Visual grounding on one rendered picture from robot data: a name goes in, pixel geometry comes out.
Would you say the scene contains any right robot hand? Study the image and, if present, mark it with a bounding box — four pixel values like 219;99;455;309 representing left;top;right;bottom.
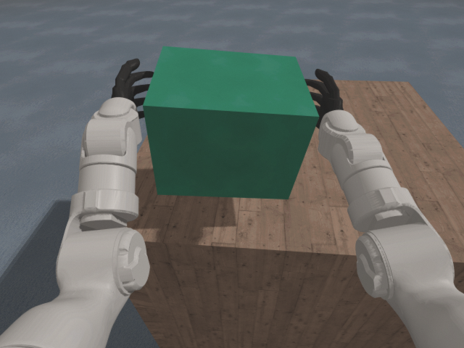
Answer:
305;69;344;129

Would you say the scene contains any robot right forearm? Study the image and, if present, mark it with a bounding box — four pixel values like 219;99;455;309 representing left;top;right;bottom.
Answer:
318;110;455;282

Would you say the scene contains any left robot hand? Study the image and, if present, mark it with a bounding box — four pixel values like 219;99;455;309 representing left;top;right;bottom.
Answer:
111;59;154;119

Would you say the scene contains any robot left forearm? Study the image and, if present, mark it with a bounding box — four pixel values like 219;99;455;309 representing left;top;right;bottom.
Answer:
56;97;142;287

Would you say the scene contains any carton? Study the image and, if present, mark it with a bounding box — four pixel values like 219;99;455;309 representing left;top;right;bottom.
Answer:
143;46;319;199

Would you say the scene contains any pedestal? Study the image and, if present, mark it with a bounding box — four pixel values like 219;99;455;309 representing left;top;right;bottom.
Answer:
126;80;464;348

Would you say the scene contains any robot left upper arm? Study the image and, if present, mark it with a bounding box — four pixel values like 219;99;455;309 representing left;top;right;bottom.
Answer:
0;227;150;348

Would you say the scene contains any robot right upper arm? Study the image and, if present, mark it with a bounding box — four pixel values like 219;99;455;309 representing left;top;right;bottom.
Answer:
355;223;464;348

